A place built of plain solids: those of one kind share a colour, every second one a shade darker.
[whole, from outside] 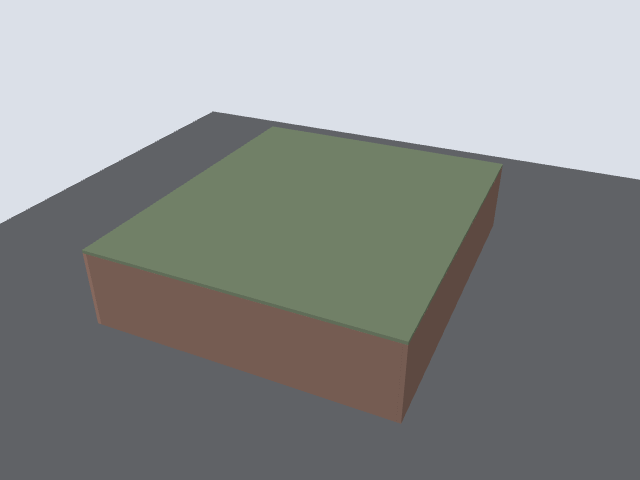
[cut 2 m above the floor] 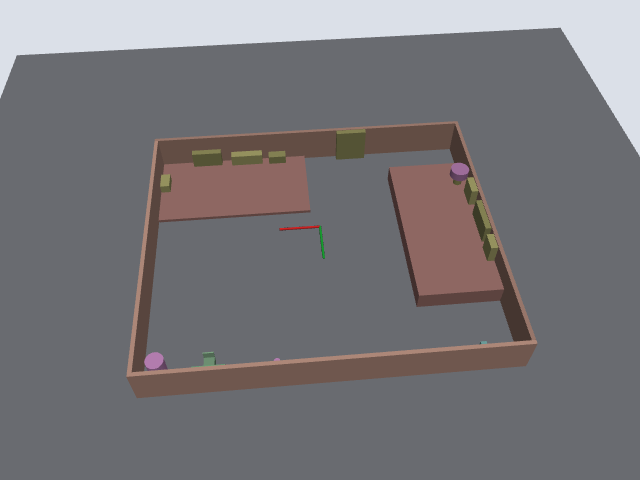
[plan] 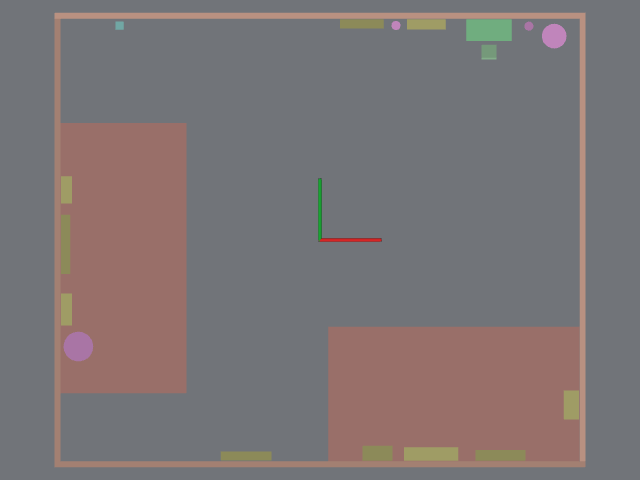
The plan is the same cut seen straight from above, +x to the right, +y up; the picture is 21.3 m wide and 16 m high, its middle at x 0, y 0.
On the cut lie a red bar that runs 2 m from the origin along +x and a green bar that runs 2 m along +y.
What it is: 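A loft; one open main floor with 3 platforms, their free sides bare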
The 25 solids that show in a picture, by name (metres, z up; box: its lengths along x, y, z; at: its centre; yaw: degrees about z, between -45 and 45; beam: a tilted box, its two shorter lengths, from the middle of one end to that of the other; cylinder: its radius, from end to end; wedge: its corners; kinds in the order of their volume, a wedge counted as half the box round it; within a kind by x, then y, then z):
{
 "wall_1": {"box": [0.2, 14.75, 3.96], "at": [-8.75, 0.0, 1.93]},
 "wall_2": {"box": [17.71, 0.2, 3.96], "at": [0.0, -7.48, 1.93]},
 "wall_3": {"box": [17.71, 0.2, 3.96], "at": [0.0, 7.48, 1.93]},
 "wall_4": {"box": [0.2, 14.75, 3.96], "at": [8.75, 0.0, 1.93]},
 "floor_1": {"box": [4.21, 9.02, 1.02], "at": [-6.55, -0.6, 0.46]},
 "floor_2": {"box": [8.38, 4.48, 0.23], "at": [4.46, -5.13, 0.07]},
 "roof_1": {"box": [17.71, 15.15, 0.16], "at": [0.0, 0.0, 3.99]},
 "case_1": {"box": [0.31, 1.97, 2.24], "at": [-8.48, -0.15, 2.09]},
 "case_2": {"box": [0.37, 1.07, 1.92], "at": [-8.45, -2.32, 1.93]},
 "case_3": {"box": [0.36, 0.91, 2.17], "at": [-8.45, 1.67, 2.06]},
 "case_4": {"box": [1.69, 0.3, 2.18], "at": [-2.46, -7.2, 1.04]},
 "case_5": {"box": [1.46, 0.31, 0.97], "at": [1.39, 7.2, 0.44]},
 "case_6": {"box": [1.0, 0.5, 0.51], "at": [1.92, -7.11, 0.44]},
 "case_7": {"box": [1.29, 0.35, 1.33], "at": [3.55, 7.18, 0.61]},
 "case_8": {"box": [1.81, 0.45, 0.67], "at": [3.7, -7.13, 0.52]},
 "case_9": {"box": [1.67, 0.36, 0.95], "at": [6.02, -7.18, 0.65]},
 "case_10": {"box": [0.51, 0.97, 0.49], "at": [8.38, -5.5, 0.42]},
 "bush_1": {"cylinder": 0.49, "from": [-8.05, -3.55, 1.54], "to": [-8.05, -3.55, 2.54]},
 "bush_2": {"cylinder": 0.15, "from": [2.53, 7.15, 0.56], "to": [2.53, 7.15, 1.54]},
 "bush_3": {"cylinder": 0.15, "from": [6.96, 7.13, 0.52], "to": [6.96, 7.13, 1.28]},
 "bush_4": {"cylinder": 0.41, "from": [7.81, 6.8, 0.58], "to": [7.81, 6.8, 1.81]},
 "chair_1": {"box": [0.5, 0.06, 0.89], "at": [5.63, 6.04, 0.4]},
 "chair_2": {"box": [0.5, 0.44, 0.51], "at": [5.63, 6.29, 0.2]},
 "totem_1": {"box": [0.28, 0.28, 1.65], "at": [-6.68, 7.15, 0.77]},
 "table_1": {"box": [1.52, 0.72, 0.04], "at": [5.63, 7.0, 0.72]}
}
